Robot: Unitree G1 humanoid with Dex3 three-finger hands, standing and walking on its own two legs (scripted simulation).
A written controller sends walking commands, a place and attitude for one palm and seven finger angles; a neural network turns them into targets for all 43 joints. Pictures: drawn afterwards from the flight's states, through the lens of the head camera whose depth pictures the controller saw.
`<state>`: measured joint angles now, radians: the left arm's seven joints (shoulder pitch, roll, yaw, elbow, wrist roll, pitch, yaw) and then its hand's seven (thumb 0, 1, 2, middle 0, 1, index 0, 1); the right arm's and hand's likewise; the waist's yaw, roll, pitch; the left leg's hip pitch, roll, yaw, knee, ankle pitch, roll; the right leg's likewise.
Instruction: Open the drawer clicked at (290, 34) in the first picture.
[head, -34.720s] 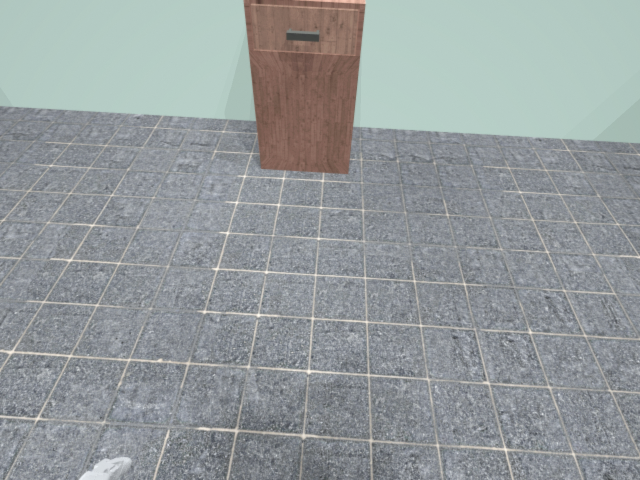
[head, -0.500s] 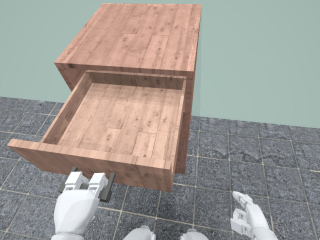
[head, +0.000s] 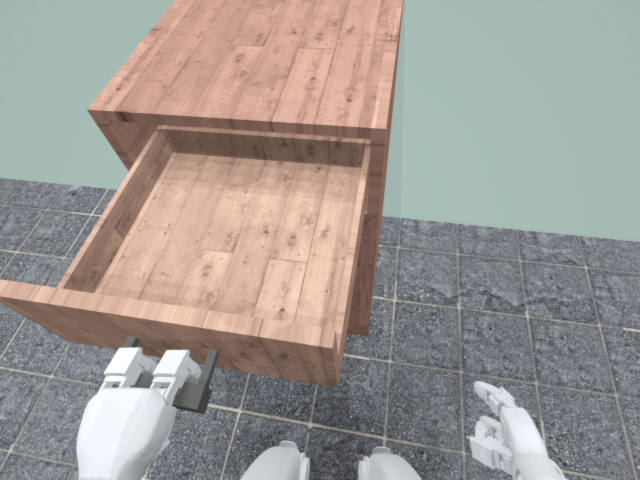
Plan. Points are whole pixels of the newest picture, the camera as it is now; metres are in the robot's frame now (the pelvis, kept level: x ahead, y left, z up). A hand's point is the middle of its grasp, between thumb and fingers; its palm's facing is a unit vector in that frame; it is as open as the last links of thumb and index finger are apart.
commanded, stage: open the thumb to release the handle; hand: left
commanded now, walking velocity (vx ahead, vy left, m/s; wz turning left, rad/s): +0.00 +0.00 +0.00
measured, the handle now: (163, 370) +0.24 +0.21 +0.01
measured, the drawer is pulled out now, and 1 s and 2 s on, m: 0.30 0.30 0.30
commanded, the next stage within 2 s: lift the hand off the handle in 0.34 s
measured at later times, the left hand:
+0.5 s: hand (156, 427) +0.18 +0.21 -0.01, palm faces -0.02 -0.13 -0.99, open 13.5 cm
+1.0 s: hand (153, 412) +0.19 +0.21 +0.01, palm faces +0.01 -0.14 -0.99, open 13.7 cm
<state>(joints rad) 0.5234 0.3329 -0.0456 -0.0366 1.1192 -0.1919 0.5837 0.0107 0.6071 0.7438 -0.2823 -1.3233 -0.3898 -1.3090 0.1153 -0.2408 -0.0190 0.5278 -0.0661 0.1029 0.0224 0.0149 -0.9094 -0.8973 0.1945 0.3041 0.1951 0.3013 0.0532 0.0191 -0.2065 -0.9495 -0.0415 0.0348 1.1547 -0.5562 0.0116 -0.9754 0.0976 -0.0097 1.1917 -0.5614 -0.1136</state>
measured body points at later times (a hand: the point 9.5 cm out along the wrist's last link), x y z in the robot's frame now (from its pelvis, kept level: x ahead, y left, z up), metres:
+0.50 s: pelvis +0.00 +0.01 +0.00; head +0.06 -0.03 +0.45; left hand +0.18 +0.21 +0.05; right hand +0.20 -0.22 -0.10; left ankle +0.00 +0.12 -0.64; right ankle +0.00 -0.05 -0.64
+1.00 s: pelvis -0.01 +0.02 +0.02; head +0.04 -0.01 +0.47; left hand +0.19 +0.22 +0.06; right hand +0.18 -0.21 -0.08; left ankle +0.00 +0.12 -0.64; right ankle +0.00 -0.05 -0.64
